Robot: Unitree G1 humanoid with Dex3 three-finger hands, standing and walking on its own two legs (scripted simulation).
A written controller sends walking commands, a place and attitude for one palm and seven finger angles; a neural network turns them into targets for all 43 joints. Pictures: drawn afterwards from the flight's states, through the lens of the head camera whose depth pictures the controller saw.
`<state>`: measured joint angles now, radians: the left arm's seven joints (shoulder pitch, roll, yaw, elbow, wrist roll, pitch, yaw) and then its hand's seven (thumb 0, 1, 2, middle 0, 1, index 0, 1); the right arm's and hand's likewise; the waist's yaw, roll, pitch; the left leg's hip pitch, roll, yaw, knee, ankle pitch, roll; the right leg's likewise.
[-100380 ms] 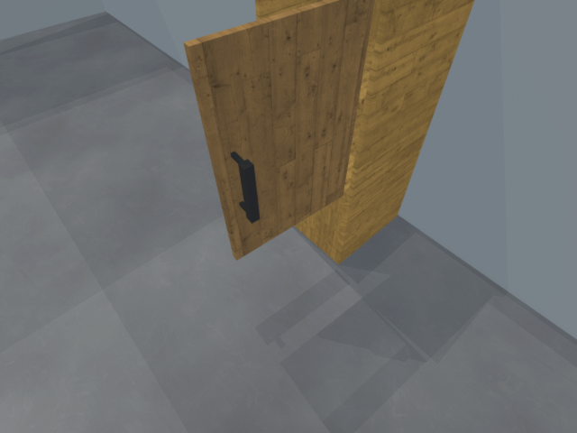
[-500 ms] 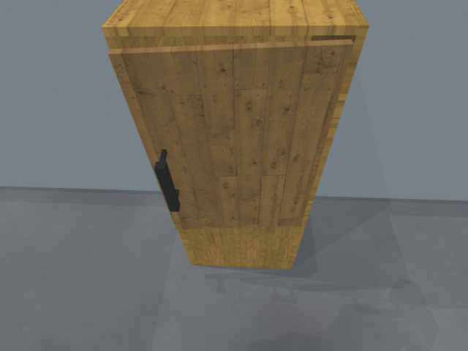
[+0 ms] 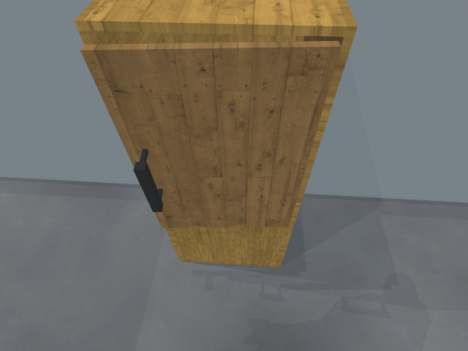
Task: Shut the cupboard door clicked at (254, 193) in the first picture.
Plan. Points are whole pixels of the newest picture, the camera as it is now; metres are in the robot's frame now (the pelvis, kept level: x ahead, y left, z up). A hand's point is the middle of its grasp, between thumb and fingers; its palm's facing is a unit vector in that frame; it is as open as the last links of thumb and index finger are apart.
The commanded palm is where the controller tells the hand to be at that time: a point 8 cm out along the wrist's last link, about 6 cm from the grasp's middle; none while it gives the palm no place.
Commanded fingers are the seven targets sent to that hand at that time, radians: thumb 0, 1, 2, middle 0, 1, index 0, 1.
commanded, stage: look again from close up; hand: left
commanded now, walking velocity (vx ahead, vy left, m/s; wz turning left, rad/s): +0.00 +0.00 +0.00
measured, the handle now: (151, 181) +0.47 +0.23 -0.06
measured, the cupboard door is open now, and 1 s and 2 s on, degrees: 5 5 5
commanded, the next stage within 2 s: raise the hand and make a fist in 0.16 s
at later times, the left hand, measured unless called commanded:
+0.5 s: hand (122, 315) +0.17 +0.19 -0.01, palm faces +0.27 -0.96 -0.06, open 7.0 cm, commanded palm +0.09 +0.24 -0.07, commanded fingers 0.00 0.90 0.90 -0.42 -0.54 -0.42 -0.54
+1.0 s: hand out of the picture +0.11 +0.19 -0.07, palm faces -0.01 -1.00 +0.00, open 4.6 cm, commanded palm +0.08 +0.25 -0.06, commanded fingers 0.00 0.90 0.90 -0.88 -1.04 -0.88 -1.04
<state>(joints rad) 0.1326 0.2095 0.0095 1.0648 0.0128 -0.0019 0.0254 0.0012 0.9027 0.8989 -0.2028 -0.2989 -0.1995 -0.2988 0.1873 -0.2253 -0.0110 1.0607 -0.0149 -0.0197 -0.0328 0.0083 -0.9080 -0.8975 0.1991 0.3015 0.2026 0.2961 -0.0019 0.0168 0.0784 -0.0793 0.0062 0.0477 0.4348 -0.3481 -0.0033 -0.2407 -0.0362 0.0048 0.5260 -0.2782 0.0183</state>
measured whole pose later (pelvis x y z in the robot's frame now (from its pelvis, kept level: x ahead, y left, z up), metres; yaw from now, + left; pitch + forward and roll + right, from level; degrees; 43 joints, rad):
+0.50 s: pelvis -0.04 -0.03 -0.03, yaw +4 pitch +5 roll +1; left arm 0.28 0.18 0.19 0.29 -0.21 -0.41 -0.09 0.01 0.91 0.90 -0.27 -0.37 -0.26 -0.37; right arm 0.22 -0.23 -0.06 0.74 0.01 -0.30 -0.05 0.01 -0.91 -0.90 0.20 0.30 0.20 0.30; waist -0.02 0.00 -0.08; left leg -0.46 0.01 -0.01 0.81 -0.44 -0.03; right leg -0.57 -0.05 -0.05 0.84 -0.37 -0.01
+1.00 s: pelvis -0.11 +0.00 -0.11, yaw +5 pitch +14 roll -2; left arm 0.26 0.25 0.12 0.05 -0.26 -0.26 -0.30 0.01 0.90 0.90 -0.70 -0.85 -0.70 -0.85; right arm 0.26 -0.21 0.06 0.51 0.04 -0.25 -0.08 0.02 -0.90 -0.90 0.20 0.30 0.21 0.30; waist -0.01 0.02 -0.13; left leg -1.00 -0.03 -0.04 1.30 -0.54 0.01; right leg -1.06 -0.02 -0.01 1.22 -0.45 0.01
